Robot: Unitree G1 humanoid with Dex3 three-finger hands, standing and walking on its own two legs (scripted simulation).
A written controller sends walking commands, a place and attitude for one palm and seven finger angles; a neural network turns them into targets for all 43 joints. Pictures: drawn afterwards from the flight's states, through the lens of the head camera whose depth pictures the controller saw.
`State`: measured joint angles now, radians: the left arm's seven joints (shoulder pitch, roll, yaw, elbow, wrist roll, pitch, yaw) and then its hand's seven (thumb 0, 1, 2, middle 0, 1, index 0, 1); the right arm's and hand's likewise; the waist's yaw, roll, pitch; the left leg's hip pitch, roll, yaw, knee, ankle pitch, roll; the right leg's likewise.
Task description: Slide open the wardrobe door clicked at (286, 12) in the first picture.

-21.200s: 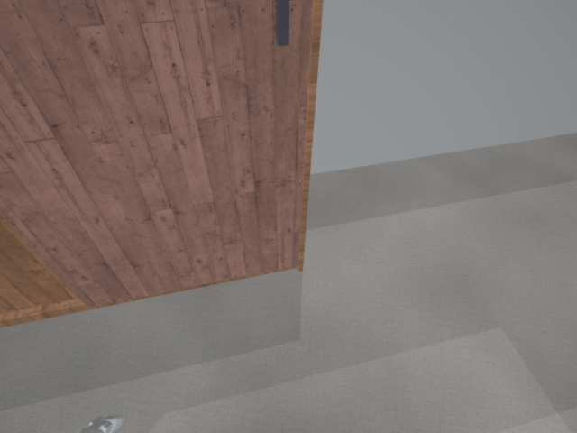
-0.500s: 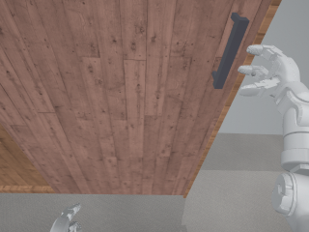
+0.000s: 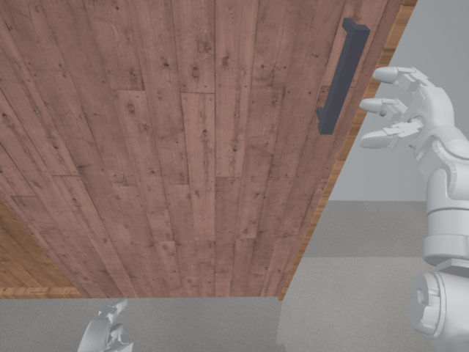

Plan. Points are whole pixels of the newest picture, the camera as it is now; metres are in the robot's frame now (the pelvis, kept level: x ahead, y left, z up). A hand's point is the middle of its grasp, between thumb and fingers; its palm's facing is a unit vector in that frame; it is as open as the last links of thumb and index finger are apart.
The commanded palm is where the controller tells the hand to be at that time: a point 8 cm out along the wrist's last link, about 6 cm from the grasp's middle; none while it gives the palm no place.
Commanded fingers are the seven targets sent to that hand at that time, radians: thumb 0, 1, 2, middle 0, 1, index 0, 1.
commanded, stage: move the hooked fingers beside the handle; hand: right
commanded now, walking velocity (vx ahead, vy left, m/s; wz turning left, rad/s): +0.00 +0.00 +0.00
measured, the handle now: (336, 79) +0.48 -0.11 +0.26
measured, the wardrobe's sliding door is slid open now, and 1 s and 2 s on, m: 0.00 0.00 0.00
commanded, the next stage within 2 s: feel for the door with the fingertips in 1.20 s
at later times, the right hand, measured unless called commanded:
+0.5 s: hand (390, 97) +0.43 -0.18 +0.27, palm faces -0.03 +1.00 -0.01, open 14.0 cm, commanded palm +0.40 -0.23 +0.27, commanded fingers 0.00 0.50 -0.30 0.30 1.20 0.30 1.20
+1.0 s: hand (392, 103) +0.42 -0.19 +0.26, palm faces -0.03 +1.00 -0.01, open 14.0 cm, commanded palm +0.39 -0.23 +0.26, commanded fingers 0.00 0.50 -0.30 0.30 1.20 0.30 1.20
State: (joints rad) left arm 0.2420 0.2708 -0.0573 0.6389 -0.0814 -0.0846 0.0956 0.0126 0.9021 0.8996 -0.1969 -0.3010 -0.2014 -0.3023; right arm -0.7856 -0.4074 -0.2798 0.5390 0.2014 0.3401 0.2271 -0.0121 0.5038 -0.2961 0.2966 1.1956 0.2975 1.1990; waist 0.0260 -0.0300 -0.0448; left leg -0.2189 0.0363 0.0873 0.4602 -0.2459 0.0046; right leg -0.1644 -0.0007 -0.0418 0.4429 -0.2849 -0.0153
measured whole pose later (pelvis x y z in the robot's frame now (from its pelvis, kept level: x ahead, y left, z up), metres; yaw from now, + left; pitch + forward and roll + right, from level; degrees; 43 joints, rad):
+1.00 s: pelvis +0.00 +0.00 +0.00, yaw +0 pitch +1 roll +0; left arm 0.25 0.29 -0.05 0.64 -0.09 -0.07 0.09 0.01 0.90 0.90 -0.20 -0.30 -0.20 -0.30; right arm -0.87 -0.47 -0.26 0.64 0.20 0.41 0.26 -0.01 0.50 -0.30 0.30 1.20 0.30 1.20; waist 0.02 -0.05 -0.08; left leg -0.23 0.04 0.09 0.46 -0.24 0.00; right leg -0.18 0.00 -0.04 0.45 -0.29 -0.02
